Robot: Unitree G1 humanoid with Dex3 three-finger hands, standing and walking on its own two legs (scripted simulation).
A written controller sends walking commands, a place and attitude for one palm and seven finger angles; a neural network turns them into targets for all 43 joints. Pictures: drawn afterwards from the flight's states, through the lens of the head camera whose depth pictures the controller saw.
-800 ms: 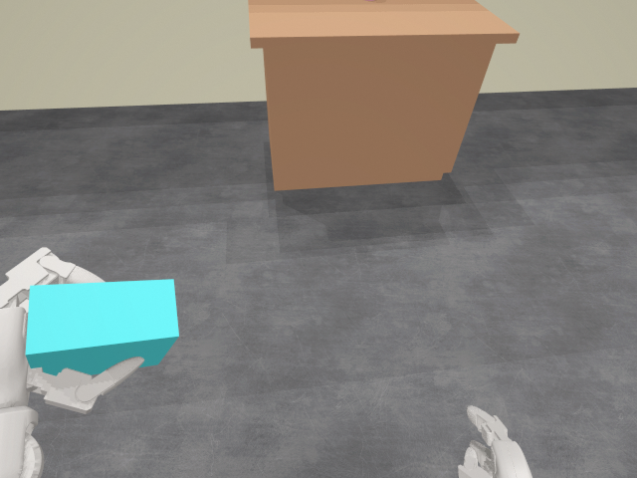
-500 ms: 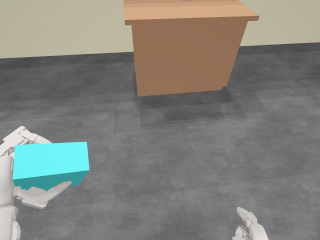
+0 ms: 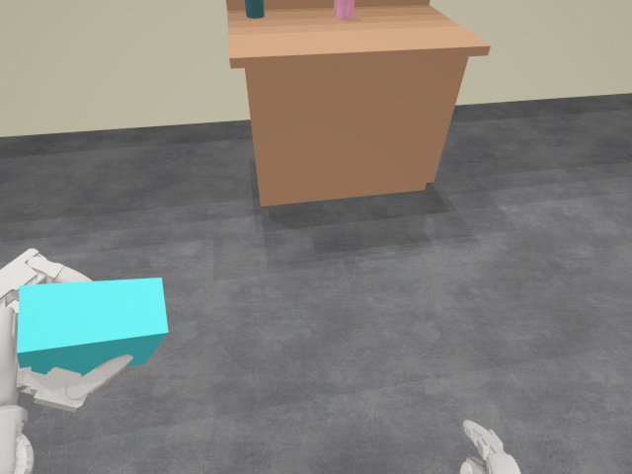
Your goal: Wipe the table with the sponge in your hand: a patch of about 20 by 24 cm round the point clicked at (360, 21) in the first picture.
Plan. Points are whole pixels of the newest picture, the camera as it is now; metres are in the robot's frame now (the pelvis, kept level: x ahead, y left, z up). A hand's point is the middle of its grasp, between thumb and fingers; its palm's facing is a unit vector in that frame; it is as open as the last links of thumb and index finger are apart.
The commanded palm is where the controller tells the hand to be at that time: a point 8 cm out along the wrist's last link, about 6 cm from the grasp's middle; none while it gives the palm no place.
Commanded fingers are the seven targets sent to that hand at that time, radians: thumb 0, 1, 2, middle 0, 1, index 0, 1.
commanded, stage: walk to a spot facing it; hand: left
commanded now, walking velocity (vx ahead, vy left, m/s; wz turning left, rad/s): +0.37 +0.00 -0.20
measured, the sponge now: (112, 328) +0.22 +0.22 +0.15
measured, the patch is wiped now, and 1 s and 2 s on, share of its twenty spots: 0.00 0.00 0.00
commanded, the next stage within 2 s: none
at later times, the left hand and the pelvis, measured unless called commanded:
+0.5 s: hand (169, 212) +0.36 +0.21 +0.18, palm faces +0.31 -0.86 -0.40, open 9.9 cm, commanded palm +0.31 +0.25 +0.19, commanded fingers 0.00 0.10 1.30 -1.20 -1.60 -1.20 -1.60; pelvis +0.12 -0.01 +0.01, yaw -7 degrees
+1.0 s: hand (260, 139) +0.51 +0.12 +0.19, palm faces +0.30 -0.80 -0.52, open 9.9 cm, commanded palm +0.47 +0.17 +0.19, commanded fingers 0.00 0.10 1.30 -1.20 -1.60 -1.20 -1.60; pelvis +0.28 -0.09 +0.01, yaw -5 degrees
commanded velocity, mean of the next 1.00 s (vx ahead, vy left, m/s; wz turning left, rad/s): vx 0.38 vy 0.00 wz -0.01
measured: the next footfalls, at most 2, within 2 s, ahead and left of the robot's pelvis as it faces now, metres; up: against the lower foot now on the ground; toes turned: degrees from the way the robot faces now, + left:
left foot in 0.28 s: +0.14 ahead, +0.13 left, +0.00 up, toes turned +6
right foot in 0.66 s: +0.28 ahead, -0.16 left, +0.00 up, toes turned -18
